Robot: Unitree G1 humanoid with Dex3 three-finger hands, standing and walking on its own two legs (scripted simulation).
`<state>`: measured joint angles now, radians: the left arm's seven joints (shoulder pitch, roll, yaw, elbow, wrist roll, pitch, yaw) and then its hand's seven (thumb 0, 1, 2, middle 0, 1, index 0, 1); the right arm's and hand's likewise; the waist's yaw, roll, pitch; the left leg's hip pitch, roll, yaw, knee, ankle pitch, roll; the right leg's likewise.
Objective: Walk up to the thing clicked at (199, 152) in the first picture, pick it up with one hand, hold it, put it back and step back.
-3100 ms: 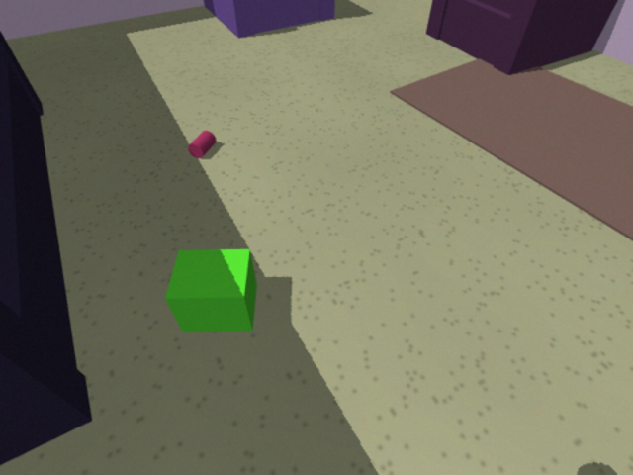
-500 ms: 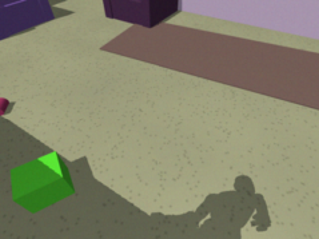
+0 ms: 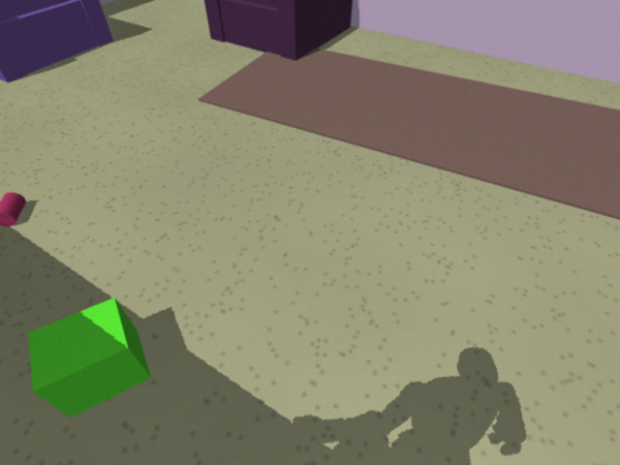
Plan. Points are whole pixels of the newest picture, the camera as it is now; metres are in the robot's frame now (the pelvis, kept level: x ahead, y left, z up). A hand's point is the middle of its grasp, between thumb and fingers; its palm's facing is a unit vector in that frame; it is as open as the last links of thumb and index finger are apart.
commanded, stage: stand
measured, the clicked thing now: (9, 209) +1.34 +1.39 -0.74
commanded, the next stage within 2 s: none
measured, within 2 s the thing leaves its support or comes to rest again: neither
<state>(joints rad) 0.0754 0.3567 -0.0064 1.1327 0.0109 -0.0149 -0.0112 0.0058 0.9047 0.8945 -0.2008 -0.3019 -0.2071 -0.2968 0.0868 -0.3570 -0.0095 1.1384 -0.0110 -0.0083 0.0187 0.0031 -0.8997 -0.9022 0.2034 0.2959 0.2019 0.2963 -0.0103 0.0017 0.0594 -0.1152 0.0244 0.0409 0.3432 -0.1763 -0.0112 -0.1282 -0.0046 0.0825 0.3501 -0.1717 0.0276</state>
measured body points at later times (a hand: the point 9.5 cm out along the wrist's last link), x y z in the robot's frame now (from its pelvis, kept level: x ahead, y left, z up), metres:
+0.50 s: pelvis +0.00 +0.00 +0.00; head +0.01 +0.00 +0.45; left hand +0.06 +0.30 -0.13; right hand +0.08 -0.30 -0.13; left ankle +0.01 +0.13 -0.75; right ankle +0.02 -0.14 -0.75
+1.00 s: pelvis +0.01 +0.00 +0.00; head +0.02 +0.00 +0.45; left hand +0.07 +0.30 -0.13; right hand +0.10 -0.30 -0.13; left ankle +0.01 +0.13 -0.75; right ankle +0.02 -0.14 -0.75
